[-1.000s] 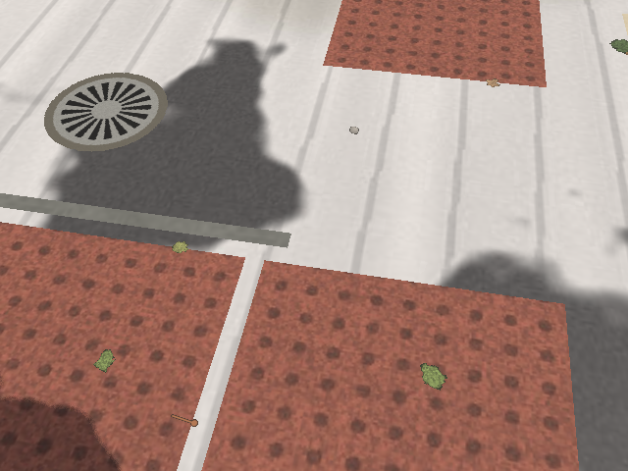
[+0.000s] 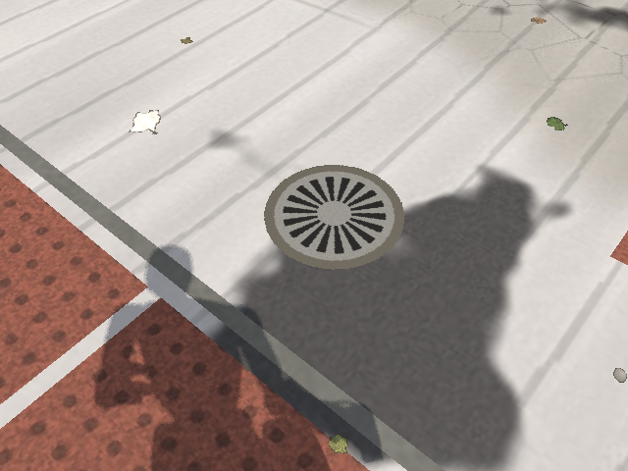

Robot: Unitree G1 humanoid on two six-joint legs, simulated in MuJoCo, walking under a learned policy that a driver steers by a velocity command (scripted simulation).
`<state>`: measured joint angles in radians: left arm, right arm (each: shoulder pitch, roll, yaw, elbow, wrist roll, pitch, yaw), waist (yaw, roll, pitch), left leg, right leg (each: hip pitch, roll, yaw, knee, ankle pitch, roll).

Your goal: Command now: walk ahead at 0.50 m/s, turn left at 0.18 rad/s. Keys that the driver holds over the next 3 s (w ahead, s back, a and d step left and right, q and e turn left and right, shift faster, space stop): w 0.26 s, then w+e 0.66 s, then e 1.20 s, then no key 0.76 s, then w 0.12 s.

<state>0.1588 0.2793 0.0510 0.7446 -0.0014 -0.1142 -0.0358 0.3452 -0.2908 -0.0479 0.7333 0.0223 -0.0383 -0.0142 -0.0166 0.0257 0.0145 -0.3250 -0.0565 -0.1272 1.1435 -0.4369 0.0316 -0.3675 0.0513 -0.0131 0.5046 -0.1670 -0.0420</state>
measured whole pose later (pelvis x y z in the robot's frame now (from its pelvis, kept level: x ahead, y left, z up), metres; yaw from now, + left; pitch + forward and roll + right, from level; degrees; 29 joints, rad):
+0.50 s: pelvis +0.27 +0.05 +0.00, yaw -4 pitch +2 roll +0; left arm 0.37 0.30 0.04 0.87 -0.03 -0.06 0.00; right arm 0.11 -0.26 -0.04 0.64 -0.01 -0.09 0.02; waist 0.05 -0.03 0.03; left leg -0.39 0.00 0.05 0.52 -0.17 0.03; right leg -0.33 -0.01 0.06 1.10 -0.44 -0.01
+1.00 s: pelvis +0.51 -0.03 -0.01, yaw -21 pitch +1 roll +1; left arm 0.11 0.30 0.07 0.66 -0.01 -0.03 -0.04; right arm 0.26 -0.30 -0.07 0.81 0.02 -0.07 -0.01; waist -0.03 -0.01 0.08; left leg -0.23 0.06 0.05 1.12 -0.51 -0.04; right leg -0.48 0.04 -0.03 0.64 -0.19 -0.10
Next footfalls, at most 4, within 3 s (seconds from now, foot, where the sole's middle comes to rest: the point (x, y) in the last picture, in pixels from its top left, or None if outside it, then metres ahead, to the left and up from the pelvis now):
0.40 left None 0.38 0.15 -0.77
0.92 right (394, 411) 0.61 -0.15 -0.77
1.38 left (340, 323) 0.84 -0.04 -0.77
1.80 right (413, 411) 0.61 -0.19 -0.77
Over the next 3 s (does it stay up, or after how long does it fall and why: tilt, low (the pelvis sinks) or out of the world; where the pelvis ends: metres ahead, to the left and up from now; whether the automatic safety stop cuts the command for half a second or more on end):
stays up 0.66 -0.10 0.00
